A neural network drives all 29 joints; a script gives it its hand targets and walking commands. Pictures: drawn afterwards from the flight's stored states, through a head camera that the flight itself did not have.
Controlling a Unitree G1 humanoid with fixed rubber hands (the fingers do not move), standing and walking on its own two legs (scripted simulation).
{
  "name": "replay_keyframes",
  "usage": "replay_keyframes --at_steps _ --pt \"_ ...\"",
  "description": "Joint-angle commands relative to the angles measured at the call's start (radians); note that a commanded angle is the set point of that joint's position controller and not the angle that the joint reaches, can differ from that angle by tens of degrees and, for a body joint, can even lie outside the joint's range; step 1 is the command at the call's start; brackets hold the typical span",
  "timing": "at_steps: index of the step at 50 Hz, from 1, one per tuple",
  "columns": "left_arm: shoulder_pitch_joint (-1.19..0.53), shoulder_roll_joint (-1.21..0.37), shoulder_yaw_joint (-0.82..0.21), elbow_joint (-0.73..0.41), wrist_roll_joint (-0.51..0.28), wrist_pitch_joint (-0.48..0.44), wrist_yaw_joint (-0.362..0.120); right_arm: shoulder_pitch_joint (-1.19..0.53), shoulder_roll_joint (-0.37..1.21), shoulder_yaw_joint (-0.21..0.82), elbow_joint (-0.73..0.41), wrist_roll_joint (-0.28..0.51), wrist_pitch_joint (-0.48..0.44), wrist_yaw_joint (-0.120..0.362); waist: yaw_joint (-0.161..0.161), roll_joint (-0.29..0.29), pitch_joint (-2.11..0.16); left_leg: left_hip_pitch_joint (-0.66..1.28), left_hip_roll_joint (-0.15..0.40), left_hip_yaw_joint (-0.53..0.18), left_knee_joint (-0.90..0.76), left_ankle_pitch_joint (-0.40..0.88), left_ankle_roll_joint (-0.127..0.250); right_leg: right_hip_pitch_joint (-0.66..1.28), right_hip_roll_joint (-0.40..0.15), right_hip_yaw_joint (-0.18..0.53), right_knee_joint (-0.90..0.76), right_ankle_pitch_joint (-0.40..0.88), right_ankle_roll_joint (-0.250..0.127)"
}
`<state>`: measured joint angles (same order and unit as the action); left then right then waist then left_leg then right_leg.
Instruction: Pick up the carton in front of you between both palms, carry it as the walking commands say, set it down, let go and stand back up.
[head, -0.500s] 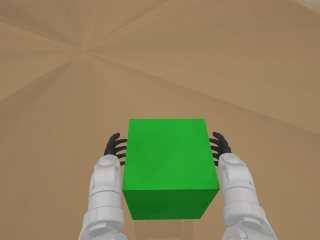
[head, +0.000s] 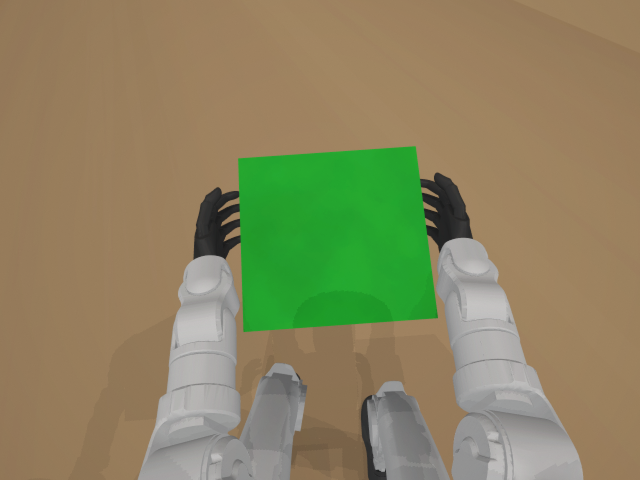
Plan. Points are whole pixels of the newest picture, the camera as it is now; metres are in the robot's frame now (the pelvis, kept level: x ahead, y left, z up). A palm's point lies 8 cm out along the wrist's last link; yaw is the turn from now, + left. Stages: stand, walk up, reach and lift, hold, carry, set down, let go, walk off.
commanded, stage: set down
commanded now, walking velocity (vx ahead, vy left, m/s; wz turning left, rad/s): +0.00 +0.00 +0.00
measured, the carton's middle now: (330, 254) +0.41 +0.04 -0.15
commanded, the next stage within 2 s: none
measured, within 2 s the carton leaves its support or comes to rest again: neither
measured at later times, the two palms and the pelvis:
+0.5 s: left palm (224, 262) +0.40 +0.21 -0.22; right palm (404, 246) +0.46 -0.08 -0.23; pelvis -0.02 -0.01 -0.12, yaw -1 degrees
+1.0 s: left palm (232, 271) +0.42 +0.23 -0.38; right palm (377, 250) +0.49 -0.06 -0.38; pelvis -0.05 +0.00 -0.23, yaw -2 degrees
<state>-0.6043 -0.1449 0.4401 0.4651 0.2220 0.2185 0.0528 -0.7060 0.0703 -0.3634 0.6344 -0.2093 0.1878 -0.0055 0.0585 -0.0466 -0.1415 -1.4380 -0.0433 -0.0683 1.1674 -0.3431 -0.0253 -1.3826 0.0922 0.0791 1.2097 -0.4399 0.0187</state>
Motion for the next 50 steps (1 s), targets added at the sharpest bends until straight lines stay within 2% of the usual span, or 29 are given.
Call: replay_keyframes --at_steps 1,10,17,25,41,50 --pt "-0.556 -0.851 -0.579 0.076 -0.07 0.009 -0.221 -0.483 0.943 0.514 0.07 0.061 0.013 0.193 0.03 0.009 -0.806 0.53 -0.094 0.079 -0.014 0.226 -0.018 0.167 0.083 -0.057 -0.096 0.148 0.0" --pt "-0.635 -0.778 -0.482 0.169 -0.075 -0.009 -0.229 -0.576 0.905 0.438 0.15 0.051 -0.011 0.143 0.056 -0.007 -0.86 0.303 -0.1 0.093 0.139 0.241 -0.02 0.005 0.094 -0.067 0.06 0.161 0.012" --pt "-0.717 -0.728 -0.473 0.176 -0.115 -0.03 -0.217 -0.675 0.868 0.466 0.133 0.082 -0.037 0.089 0.078 -0.021 -0.966 0.189 -0.105 0.116 0.265 0.246 -0.032 -0.057 0.109 -0.083 0.19 0.175 0.022" --pt "-0.829 -0.674 -0.465 0.171 -0.152 -0.025 -0.209 -0.807 0.835 0.5 0.121 0.12 -0.035 0.052 0.105 -0.038 -1.02 0.093 -0.104 0.141 0.391 0.208 -0.043 -0.138 0.122 -0.103 0.322 0.13 0.027" --pt "-1.065 -0.57 -0.38 0.216 -0.16 -0.002 -0.224 -1.029 0.734 0.417 0.254 0.134 -0.014 0.048 0.138 -0.033 -0.958 -0.07 -0.084 0.161 0.58 0.128 -0.049 -0.361 0.13 -0.135 0.538 0.013 0.009" --pt "-1.167 -0.516 -0.396 0.227 -0.207 -0.016 -0.23 -1.131 0.683 0.451 0.275 0.19 -0.029 0.054 0.162 -0.04 -0.946 -0.096 -0.066 0.168 0.691 0.175 -0.05 -0.421 0.122 -0.146 0.661 0.032 0.01"
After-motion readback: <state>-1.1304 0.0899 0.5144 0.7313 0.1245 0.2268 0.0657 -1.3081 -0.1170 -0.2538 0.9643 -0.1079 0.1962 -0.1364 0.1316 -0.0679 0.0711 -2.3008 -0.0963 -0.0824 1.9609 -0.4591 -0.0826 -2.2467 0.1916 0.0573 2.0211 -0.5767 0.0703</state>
